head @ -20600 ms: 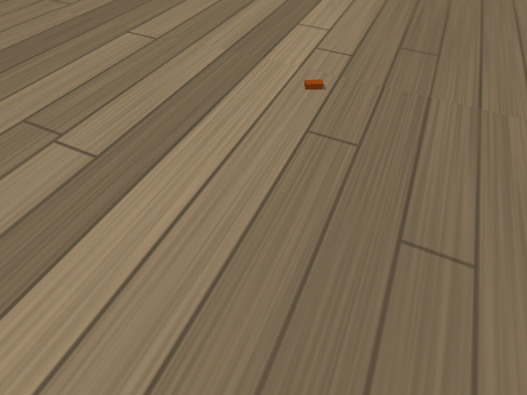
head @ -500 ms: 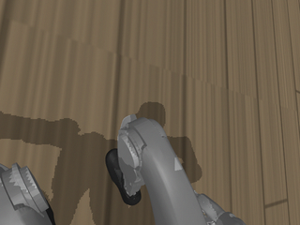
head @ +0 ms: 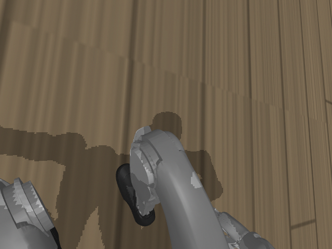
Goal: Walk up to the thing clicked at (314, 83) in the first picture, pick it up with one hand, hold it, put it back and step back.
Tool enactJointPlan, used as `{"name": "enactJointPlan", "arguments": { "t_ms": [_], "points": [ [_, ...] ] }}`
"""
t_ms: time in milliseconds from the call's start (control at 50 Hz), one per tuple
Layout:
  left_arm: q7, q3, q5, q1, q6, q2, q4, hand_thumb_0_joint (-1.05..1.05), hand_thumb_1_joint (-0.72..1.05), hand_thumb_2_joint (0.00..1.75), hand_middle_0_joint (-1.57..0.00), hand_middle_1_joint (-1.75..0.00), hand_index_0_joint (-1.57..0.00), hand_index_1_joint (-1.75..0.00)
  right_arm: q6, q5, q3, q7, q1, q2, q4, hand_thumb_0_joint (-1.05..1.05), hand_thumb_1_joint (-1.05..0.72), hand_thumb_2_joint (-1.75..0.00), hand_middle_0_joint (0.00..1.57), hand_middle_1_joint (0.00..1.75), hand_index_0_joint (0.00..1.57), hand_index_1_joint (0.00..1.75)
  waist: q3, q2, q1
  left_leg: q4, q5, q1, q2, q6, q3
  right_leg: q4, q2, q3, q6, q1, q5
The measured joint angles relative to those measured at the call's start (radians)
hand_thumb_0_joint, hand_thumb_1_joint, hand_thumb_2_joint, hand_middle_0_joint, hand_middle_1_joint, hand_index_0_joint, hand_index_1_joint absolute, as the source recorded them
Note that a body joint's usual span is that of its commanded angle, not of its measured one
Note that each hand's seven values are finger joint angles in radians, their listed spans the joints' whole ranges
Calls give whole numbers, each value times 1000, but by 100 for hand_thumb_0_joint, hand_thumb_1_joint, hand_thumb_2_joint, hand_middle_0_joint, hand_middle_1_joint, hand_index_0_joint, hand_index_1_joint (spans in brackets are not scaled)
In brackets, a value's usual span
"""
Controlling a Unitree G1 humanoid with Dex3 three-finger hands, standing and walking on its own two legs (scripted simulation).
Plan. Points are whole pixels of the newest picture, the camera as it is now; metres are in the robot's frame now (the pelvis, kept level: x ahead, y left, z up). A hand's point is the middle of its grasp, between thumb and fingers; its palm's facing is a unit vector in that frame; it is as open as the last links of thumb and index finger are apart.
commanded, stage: close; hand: left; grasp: from above
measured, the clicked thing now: out of the picture +0.46 +0.35 -0.28
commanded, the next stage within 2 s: settle in 1.40 s
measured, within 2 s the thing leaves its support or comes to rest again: leaves its support in 1.76 s
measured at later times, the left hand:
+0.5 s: hand out of the picture +0.45 +0.34 -0.26, palm faces -0.45 -0.15 -0.88, open 12.0 cm
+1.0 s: hand out of the picture +0.45 +0.34 -0.26, palm faces -0.43 -0.14 -0.89, open 9.7 cm
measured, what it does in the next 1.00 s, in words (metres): stands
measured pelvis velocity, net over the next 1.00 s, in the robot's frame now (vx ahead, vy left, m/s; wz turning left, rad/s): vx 0.00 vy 0.00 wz -0.01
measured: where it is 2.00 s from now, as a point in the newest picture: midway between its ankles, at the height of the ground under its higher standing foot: (99, 228)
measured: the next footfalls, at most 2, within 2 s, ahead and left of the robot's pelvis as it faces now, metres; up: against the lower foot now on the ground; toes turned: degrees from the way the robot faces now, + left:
none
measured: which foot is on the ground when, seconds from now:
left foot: down 0.00-1.00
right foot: down 0.00-1.00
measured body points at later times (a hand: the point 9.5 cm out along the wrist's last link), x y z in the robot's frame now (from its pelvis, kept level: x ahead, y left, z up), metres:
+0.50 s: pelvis +0.00 +0.00 +0.00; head +0.28 +0.14 +0.32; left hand +0.47 +0.35 -0.21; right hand +0.06 -0.24 -0.05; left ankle +0.06 +0.13 -0.27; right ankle +0.12 -0.12 -0.27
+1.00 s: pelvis +0.00 +0.00 +0.00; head +0.28 +0.15 +0.32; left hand +0.47 +0.34 -0.21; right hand +0.07 -0.25 -0.05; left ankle +0.06 +0.13 -0.27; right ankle +0.12 -0.12 -0.27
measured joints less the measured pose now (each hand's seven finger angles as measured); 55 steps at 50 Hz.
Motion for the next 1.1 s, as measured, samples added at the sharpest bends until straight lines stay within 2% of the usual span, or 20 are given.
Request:
{"name": "enactJointPlan", "arguments": {
  "t_ms": [180,380,440,580,680,760,900,960,1100],
  "points": [
    [14,-28,4,-32,13,3,14,0,-31,83,-19,-94,-22,-92,-9,2,-1,-1,-11,5,2,0,-90,-90,20,30,20,30,-8,-2,-3,-5,4,-4,-2,6,4,-7,-2,2,3,2,0],
    [-6,-17,-3,-40,40,5,8,0,-21,75,-26,-89,-29,-86,-9,8,5,2,7,3,1,0,-90,-90,20,30,20,30,-8,-2,-15,-8,0,-5,-1,7,4,-11,-3,1,2,2,-3],
    [-15,-4,-5,-34,40,8,2,0,-19,72,-28,-87,-31,-85,-6,10,7,2,14,2,-1,0,-90,-90,20,30,20,30,-7,1,-16,-9,1,-6,-2,5,3,-11,-3,0,0,0,-2],
    [-31,-8,-18,-20,22,15,-1,0,-12,67,-33,-83,-36,-80,5,7,11,-1,15,0,-5,0,-90,-90,20,30,20,30,4,6,-11,-8,4,-4,1,5,4,-9,-1,2,3,-2,3],
    [-29,-17,-16,-15,0,17,-2,0,-6,63,-37,-79,-41,-76,7,3,14,-6,8,0,-7,0,-90,-90,20,30,20,30,12,3,-8,-5,5,-1,2,5,3,-7,1,2,4,0,6],
    [-16,-7,-5,-15,-11,18,-4,0,-1,60,-41,-76,-45,-72,6,2,17,-11,4,1,-8,0,-90,-90,20,30,20,30,14,-5,-7,-4,5,1,3,4,2,-6,2,1,4,0,7],
    [14,-11,13,-27,3,21,0,0,9,54,-48,-71,-53,-67,1,-3,19,-13,-1,2,-8,0,-90,-90,20,30,20,30,6,-14,-10,-1,4,0,1,1,-3,-5,2,-2,3,0,8],
    [13,-17,10,-32,18,19,9,0,12,52,-51,-69,-56,-65,-3,-4,14,-13,-4,0,-10,0,-90,-90,20,30,20,30,8,-10,-13,-3,6,-3,1,5,-1,-8,2,-2,4,-1,9],
    [-6,2,-5,-29,25,18,3,0,17,45,-58,-64,-62,-60,-7,4,14,-8,3,-8,-12,0,-90,-90,20,30,20,30,9,-4,-14,-5,5,-4,2,8,4,-9,1,2,4,0,6]
  ]
}}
